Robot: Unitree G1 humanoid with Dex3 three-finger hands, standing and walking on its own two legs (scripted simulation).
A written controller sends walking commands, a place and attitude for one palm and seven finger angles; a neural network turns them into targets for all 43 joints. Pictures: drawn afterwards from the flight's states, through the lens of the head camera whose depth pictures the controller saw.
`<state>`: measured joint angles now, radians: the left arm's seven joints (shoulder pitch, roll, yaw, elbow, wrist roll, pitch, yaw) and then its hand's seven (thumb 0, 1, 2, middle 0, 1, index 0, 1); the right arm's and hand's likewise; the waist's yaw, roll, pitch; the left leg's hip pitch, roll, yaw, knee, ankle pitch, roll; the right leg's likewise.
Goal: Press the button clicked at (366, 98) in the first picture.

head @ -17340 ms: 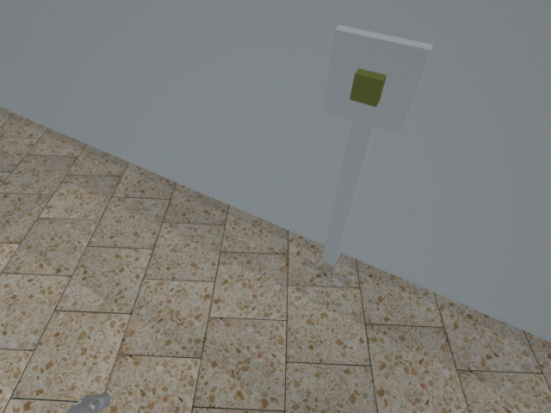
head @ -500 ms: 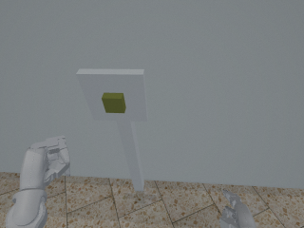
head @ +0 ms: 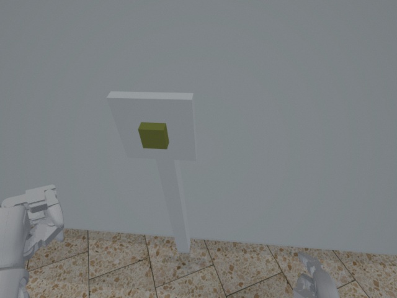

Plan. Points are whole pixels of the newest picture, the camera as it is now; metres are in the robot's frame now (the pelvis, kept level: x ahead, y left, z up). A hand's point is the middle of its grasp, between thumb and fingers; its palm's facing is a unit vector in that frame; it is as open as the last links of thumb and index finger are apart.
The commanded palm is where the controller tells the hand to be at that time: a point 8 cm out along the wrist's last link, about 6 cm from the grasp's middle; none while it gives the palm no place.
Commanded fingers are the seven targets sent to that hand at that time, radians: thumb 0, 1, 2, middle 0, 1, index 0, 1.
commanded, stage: draw the hand back to the body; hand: left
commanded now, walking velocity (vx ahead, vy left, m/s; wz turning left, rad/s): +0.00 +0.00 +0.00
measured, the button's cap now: (154, 135) +0.48 +0.19 +0.07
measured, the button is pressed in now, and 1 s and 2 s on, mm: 0 0 0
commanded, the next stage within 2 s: step back with the hand held close in 0.06 s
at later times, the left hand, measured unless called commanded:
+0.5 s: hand (61, 227) +0.17 +0.24 +0.14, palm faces +0.28 -0.83 -0.48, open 3.1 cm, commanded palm +0.11 +0.29 +0.17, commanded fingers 0.00 0.90 0.90 -1.30 -1.50 -1.30 -1.50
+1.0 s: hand (12, 264) +0.11 +0.27 +0.15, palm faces +0.35 -0.81 -0.46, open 3.1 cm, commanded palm +0.05 +0.31 +0.17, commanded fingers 0.00 0.90 0.90 -1.30 -1.50 -1.30 -1.50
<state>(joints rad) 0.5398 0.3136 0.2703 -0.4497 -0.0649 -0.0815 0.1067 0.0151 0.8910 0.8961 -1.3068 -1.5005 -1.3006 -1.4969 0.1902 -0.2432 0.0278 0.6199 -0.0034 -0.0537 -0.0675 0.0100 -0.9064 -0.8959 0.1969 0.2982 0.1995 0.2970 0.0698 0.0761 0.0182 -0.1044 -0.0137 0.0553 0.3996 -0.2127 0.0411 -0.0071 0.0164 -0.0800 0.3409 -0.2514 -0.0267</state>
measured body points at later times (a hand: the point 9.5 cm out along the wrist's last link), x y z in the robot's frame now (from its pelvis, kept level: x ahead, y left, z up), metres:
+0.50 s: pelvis -0.02 +0.01 +0.00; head +0.01 +0.00 +0.45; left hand +0.15 +0.28 +0.17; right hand +0.16 -0.24 -0.09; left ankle +0.01 +0.09 -0.74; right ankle -0.03 -0.10 -0.74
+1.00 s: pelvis -0.08 +0.03 -0.02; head -0.05 +0.05 +0.43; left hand +0.09 +0.31 +0.18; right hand +0.10 -0.21 -0.09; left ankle +0.01 +0.09 -0.74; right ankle -0.03 -0.10 -0.74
